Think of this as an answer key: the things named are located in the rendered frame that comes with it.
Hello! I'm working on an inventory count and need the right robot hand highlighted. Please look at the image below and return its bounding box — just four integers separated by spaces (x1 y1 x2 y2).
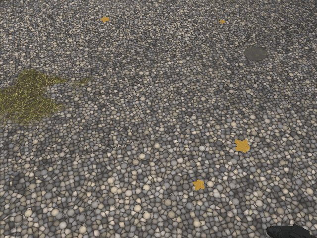
266 224 317 238

